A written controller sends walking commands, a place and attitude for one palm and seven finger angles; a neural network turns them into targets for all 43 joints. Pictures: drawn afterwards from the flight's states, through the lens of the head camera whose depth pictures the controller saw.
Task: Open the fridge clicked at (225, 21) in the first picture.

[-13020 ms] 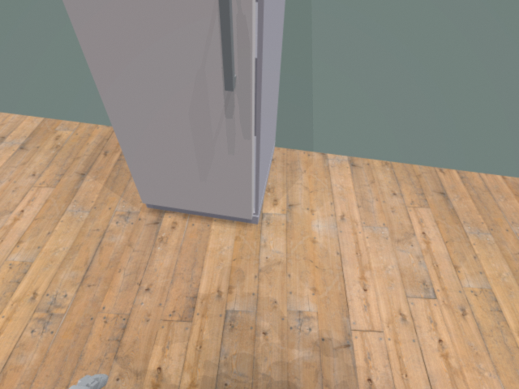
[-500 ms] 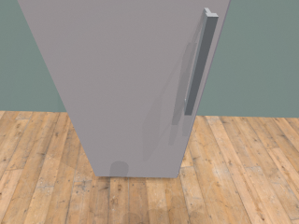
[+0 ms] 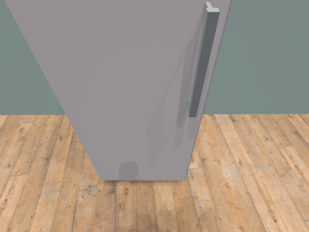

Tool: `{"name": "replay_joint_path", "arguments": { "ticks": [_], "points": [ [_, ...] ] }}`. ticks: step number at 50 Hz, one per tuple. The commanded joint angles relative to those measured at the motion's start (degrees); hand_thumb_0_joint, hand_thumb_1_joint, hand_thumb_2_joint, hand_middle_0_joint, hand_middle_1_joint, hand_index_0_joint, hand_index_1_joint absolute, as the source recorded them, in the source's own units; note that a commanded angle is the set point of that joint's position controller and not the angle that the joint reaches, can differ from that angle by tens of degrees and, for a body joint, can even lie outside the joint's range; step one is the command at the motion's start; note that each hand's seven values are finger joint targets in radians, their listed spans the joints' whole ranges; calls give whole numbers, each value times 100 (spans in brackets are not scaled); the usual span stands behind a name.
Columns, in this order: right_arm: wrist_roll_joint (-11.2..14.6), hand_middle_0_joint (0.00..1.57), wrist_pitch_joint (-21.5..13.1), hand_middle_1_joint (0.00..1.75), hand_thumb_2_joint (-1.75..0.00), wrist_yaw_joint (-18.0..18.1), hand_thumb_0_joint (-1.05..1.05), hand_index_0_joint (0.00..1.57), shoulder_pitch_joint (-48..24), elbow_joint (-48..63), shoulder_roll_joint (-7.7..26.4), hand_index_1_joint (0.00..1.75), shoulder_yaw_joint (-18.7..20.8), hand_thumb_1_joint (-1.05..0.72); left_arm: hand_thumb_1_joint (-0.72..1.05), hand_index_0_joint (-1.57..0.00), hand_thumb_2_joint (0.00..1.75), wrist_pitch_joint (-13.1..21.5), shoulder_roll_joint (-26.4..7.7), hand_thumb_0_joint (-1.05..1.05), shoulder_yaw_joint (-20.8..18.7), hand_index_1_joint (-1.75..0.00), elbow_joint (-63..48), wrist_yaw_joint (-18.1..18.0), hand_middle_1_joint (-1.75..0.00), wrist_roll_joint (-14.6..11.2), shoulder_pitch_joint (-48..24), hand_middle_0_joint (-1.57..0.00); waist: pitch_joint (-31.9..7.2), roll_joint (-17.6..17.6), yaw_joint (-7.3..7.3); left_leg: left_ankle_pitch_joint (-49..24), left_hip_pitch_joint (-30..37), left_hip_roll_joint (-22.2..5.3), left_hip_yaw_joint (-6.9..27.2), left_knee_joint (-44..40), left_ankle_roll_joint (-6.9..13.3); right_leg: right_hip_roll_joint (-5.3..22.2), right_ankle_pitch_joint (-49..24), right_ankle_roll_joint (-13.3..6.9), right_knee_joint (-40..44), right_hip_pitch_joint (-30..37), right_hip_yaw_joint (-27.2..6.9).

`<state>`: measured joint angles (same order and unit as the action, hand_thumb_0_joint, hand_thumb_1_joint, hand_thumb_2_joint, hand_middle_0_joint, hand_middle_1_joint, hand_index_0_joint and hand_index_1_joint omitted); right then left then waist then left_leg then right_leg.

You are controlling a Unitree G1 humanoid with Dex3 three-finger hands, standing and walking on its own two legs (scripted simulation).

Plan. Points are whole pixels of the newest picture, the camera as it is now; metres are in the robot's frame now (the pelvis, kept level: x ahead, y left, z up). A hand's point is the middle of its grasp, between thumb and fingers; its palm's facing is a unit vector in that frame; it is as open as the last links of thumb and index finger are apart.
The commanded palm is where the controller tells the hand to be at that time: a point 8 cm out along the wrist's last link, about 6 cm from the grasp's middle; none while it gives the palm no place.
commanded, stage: raise the hand to about handle height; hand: right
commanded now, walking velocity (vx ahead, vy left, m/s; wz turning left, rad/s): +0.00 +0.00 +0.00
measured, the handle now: (198, 69) +0.51 -0.10 +0.17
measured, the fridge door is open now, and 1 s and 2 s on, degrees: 0 0 0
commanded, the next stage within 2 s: none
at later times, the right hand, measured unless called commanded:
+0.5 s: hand out of the picture +0.14 -0.20 -0.02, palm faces +0.09 +1.00 -0.01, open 8.8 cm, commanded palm +0.13 -0.26 +0.00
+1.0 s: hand (272, 196) +0.20 -0.24 +0.06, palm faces +0.01 +1.00 -0.07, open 11.9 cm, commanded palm +0.17 -0.29 +0.08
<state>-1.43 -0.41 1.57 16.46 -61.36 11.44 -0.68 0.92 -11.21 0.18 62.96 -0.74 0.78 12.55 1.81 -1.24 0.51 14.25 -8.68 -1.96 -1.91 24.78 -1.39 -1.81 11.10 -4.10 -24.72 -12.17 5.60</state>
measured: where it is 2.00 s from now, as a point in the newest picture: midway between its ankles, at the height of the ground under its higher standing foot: outside the picture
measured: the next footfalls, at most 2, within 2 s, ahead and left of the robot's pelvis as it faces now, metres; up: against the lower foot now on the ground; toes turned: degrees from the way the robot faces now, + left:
none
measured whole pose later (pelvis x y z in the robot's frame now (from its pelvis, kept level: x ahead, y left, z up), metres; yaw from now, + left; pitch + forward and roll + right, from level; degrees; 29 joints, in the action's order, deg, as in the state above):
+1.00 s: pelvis +0.00 +0.02 -0.03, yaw -2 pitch +4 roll +2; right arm 22.9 -11.0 -27.2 17.9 -0.8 21.3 20.9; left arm 16.5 -15.8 1.3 34.4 -4.7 -3.3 17.0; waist -4.1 2.2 0.8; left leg 22.2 -23.6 0.8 -4.7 41.5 0.7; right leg 0.6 19.9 -2.8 -45.2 -29.6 1.9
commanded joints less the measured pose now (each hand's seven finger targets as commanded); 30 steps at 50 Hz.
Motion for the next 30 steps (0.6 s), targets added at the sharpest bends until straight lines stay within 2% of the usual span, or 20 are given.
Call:
{"name": "replay_joint_path", "arguments": {
  "ticks": [1,2,3,4,5,6,7,8,9,10,11,13,14,16,17,20,22,24,26,30],
  "points": [
    [27,20,-112,30,-90,56,0,20,219,181,688,30,129,-90,90,-20,90,138,-809,0,-136,-30,-241,-22,-30,-14,126,-20,24,186,-36,-323,-216,-457,436,-414,307,882,-110,143,767,74,-978],
    [-34,20,-150,30,-90,281,0,20,525,20,430,30,30,-90,90,-20,90,136,-708,0,-67,-30,-568,-22,-30,-67,5,-20,178,219,12,-1066,-444,-548,502,-323,245,939,-1390,275,-222,7,-775],
    [1084,20,-1285,32,-89,264,0,20,-3527,8790,2124,32,1347,-88,90,-20,90,878,-1464,0,-292,-30,-2588,-221,-30,-393,279,-20,-2673,984,-686,-1214,-358,126,-197,236,271,343,-1288,534,158,1806,-990],
    [768,20,-1222,33,-88,451,0,20,-2457,8644,2482,33,1540,-85,90,-20,90,1328,-976,0,-1,-30,-2367,-452,-30,-377,-93,-20,-2311,1834,-242,-251,-742,150,-169,801,287,638,-989,695,326,1968,-907],
    [945,21,-601,34,-87,400,0,21,243,7386,583,34,454,-83,90,-20,90,1631,-752,0,-29,-30,-2502,-392,-30,-337,-154,-20,-1613,1616,-118,651,-1331,206,-360,1116,309,733,-331,784,724,1269,-1265],
    [1105,21,-398,36,-86,390,0,21,579,6529,-54,36,233,-81,90,-20,90,1694,-803,0,-82,-30,-2276,-369,-30,-374,-65,-20,-638,1017,-275,610,-1555,188,-295,1144,257,596,622,685,734,499,-1257],
    [1229,21,-695,37,-85,282,0,21,17,6877,207,37,426,-78,90,-20,90,1750,-1015,0,-164,-30,-2617,-347,-30,-349,-178,-20,-39,932,-328,559,-1676,174,-330,807,257,467,1212,553,397,-139,-1266],
    [1208,21,-1017,39,-84,138,0,21,95,6388,544,39,874,-76,90,-20,90,1751,-1124,0,-229,-30,-2667,-327,-30,-250,-213,-20,15,520,-330,615,-1803,183,-375,624,269,360,1419,498,36,-633,-1204],
    [1262,21,-1348,40,-83,-123,0,21,782,5636,666,40,1275,-74,90,-20,90,1698,-1126,0,-325,-30,-2780,-265,-30,-247,-178,-20,133,-235,-194,821,-1918,233,-444,630,293,280,1337,500,-303,-1059,-1102],
    [1364,21,-1766,42,-82,-504,0,21,1160,5052,391,42,1226,-71,90,-20,90,1636,-1092,0,-342,-30,-2906,-207,-30,-210,-250,-20,72,-1035,-83,1073,-2270,286,-508,907,298,270,1239,517,-669,-1457,-996],
    [1483,22,-2190,43,-81,-943,0,22,1468,4643,145,43,1128,-69,90,-20,90,1610,-1104,0,-398,-30,-3056,-152,-30,-182,-378,-20,14,-1458,3,1303,-2613,305,-473,1202,287,224,1198,511,-1093,-1881,-857],
    [1699,22,-2947,47,-79,-1860,0,22,1756,4497,370,47,1345,-64,90,-20,90,1603,-1148,0,-513,-30,-3416,-6,-30,-199,-549,-20,-394,-1244,135,1446,-2784,236,-233,1579,323,137,1038,521,-1761,-2367,-637],
    [1755,22,-3110,48,-78,-2332,0,22,1907,4284,800,48,1745,-62,90,-20,90,1577,-1214,0,-567,-30,-3608,81,-30,-262,-490,-20,-560,-698,216,1192,-2626,204,-76,1714,407,110,787,527,-1946,-2323,-594],
    [2003,22,-2998,51,-76,-2873,0,22,1613,5122,1231,51,2054,-57,90,-20,90,1578,-1207,0,-542,-30,-4080,77,-30,-358,-689,-20,-1200,-109,326,1026,-2439,157,70,1838,372,62,738,420,-2070,-2293,-491],
    [2167,22,-2821,53,-75,-2934,0,22,1476,5572,1329,53,2205,-55,90,-20,90,1571,-1179,0,-515,-30,-4269,33,-30,-386,-720,-20,-1431,126,370,1135,-2430,171,97,1855,344,73,830,387,-2052,-2236,-503],
    [2464,23,-2658,57,-72,-2678,0,23,615,7031,1506,57,2399,-48,90,-20,90,1559,-1074,0,-457,-30,-4402,-103,-30,-326,-434,-20,-1643,547,195,1330,-2544,225,266,1771,282,169,884,301,-2180,-2076,-632],
    [2376,23,-2876,60,-70,-2375,0,23,59,7868,1478,60,2260,-43,90,-20,90,1586,-1006,0,-411,-30,-4300,-197,-30,-285,-246,-20,-1632,801,-32,1061,-2677,280,238,1794,291,232,704,251,-2260,-1828,-728],
    [2244,24,-3065,63,-68,-2221,0,24,-402,8187,1511,63,2047,-39,90,-20,90,1625,-1032,0,-359,-30,-4108,-277,-30,-242,-86,-20,-1433,706,-306,869,-2837,327,222,1827,289,273,642,207,-2370,-1821,-832],
    [2146,24,-3057,66,-66,-2309,0,24,-387,7789,1429,66,1834,-34,90,-20,90,1682,-1062,0,-314,-30,-3922,-333,-30,-295,-91,-20,-1127,944,-405,1088,-3021,313,259,1709,281,286,869,208,-2381,-1867,-862],
    [2211,25,-2466,72,-62,-2760,0,25,-368,7162,1813,72,1993,-25,90,-20,90,1744,-1160,0,-239,-30,-3820,-442,-30,-408,-134,-20,-1212,750,-299,1263,-2551,211,487,1279,225,273,873,169,-2242,-1866,-853]
  ]
}}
